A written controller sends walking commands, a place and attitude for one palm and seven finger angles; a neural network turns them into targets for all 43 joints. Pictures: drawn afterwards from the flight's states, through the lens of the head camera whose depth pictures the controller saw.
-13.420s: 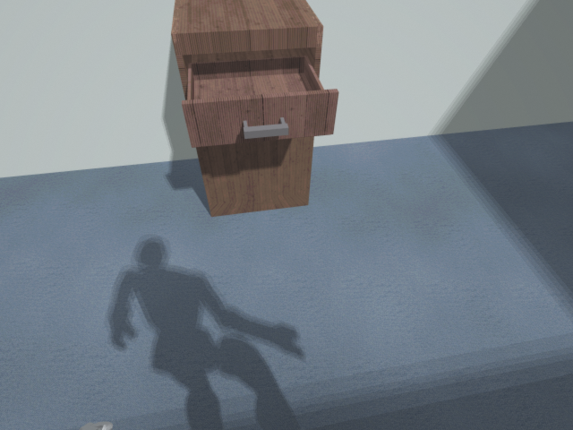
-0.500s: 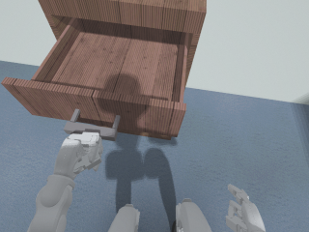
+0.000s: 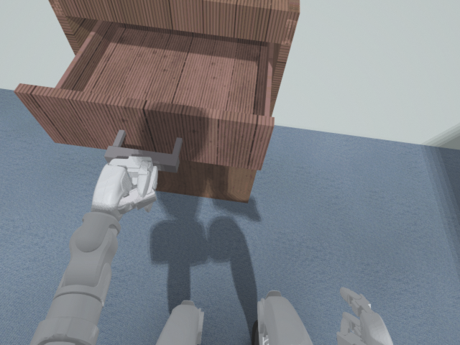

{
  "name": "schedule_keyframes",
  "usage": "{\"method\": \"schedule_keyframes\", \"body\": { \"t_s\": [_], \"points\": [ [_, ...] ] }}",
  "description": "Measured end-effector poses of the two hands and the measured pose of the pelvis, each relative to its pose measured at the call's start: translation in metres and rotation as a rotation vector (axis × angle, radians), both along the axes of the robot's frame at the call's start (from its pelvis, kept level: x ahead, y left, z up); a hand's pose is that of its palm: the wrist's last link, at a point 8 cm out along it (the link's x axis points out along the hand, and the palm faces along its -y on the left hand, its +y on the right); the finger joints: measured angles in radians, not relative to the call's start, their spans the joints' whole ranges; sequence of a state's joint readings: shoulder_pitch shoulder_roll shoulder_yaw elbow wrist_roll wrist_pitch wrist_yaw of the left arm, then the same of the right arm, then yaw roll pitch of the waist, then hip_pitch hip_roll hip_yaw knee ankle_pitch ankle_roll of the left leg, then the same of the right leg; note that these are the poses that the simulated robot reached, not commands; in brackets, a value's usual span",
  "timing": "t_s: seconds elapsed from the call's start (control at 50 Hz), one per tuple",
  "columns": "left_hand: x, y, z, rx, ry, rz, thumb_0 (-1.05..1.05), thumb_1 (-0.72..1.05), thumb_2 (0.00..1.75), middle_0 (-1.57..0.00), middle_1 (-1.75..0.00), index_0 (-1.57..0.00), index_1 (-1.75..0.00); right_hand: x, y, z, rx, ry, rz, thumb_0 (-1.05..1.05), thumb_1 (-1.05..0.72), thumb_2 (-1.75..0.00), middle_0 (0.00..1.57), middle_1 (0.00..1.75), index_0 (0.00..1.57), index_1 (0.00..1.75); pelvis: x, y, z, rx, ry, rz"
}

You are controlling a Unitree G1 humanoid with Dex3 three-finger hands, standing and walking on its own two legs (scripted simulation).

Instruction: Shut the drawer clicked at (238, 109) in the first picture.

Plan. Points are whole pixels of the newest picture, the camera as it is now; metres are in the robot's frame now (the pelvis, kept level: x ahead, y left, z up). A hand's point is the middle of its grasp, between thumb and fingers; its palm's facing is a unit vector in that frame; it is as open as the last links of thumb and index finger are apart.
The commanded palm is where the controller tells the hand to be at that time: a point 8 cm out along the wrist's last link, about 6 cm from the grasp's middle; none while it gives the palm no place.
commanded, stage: push the drawer shut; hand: left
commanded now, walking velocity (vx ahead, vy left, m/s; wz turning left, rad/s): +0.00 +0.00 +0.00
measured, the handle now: (146, 149) +0.44 +0.16 +0.04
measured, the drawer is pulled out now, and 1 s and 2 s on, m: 0.21 0.08 0.00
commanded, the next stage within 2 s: none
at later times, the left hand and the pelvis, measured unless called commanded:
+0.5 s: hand (164, 160) +0.42 +0.13 +0.03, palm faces -0.13 -0.99 -0.04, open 3.1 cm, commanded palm +0.42 +0.18 +0.04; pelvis +0.00 +0.00 +0.00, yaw -1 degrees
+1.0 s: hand (172, 129) +0.49 +0.12 +0.04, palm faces -0.13 -0.99 -0.04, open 3.1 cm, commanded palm +0.49 +0.17 +0.04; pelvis +0.00 -0.01 -0.01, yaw -1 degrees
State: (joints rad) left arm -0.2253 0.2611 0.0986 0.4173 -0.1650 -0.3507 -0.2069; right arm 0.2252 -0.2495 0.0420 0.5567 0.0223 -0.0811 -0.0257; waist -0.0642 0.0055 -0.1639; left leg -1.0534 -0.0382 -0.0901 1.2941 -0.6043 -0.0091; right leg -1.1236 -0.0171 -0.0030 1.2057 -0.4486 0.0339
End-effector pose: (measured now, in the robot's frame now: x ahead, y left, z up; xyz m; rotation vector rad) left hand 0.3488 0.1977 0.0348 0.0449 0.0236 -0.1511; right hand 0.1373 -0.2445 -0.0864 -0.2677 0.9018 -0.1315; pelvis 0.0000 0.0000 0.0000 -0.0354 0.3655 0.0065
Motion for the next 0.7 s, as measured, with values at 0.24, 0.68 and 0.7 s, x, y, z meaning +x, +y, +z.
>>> {"method": "schedule_keyframes", "body": {
  "t_s": [0.24, 0.68, 0.7],
  "points": [
    [0.034, -0.005, 0.0, 0.001, 0.001, 0.008, -0.03, 0.76, 0.9, -1.4, -1.6, -1.4, -1.6, -0.026, -0.007, -0.008, 0.0, 0.098, -0.043, 0.01, -0.91, -0.89, 0.2, 0.3, 0.21, 0.3, 0.001, -0.001, 0.002, 0.004, 0.016, -0.007],
    [0.086, -0.013, 0.001, 0.007, 0.002, 0.024, -0.02, 0.77, 0.91, -1.4, -1.6, -1.4, -1.6, -0.058, -0.019, -0.018, -0.007, 0.215, -0.085, 0.01, -0.91, -0.89, 0.2, 0.3, 0.21, 0.3, -0.001, -0.008, -0.001, 0.01, 0.043, -0.013],
    [0.089, -0.014, 0.001, 0.007, 0.003, 0.023, -0.02, 0.77, 0.91, -1.4, -1.6, -1.4, -1.6, -0.059, -0.02, -0.018, -0.008, 0.22, -0.087, 0.01, -0.91, -0.89, 0.2, 0.3, 0.21, 0.3, -0.002, -0.008, -0.002, 0.01, 0.046, -0.013]
  ]
}}
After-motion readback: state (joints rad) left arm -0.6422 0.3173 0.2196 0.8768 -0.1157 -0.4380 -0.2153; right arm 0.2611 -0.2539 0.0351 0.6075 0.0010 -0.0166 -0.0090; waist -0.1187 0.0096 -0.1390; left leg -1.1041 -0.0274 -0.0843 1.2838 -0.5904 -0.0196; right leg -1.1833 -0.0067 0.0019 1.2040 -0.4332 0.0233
